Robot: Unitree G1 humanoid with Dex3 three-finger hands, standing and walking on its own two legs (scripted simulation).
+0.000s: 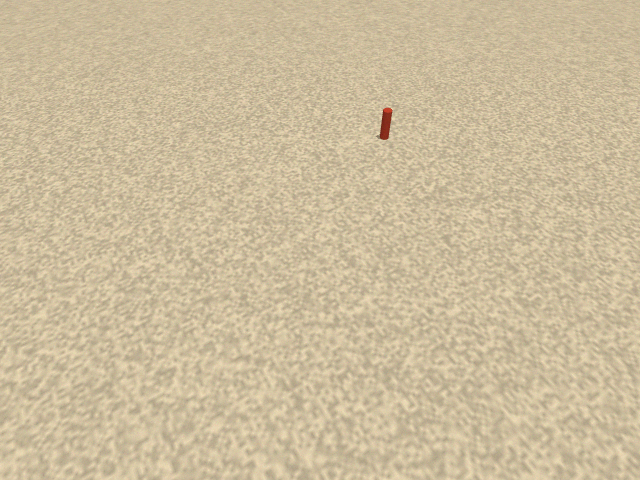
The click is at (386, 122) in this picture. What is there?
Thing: slim round
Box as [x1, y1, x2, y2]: [380, 108, 391, 139]
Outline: 390,108 383,109 380,137 383,139 387,138 391,116
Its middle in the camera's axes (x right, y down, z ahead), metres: +0.35 -0.63 +2.08
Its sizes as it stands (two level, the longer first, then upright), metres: 0.048 0.048 0.163
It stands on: the floor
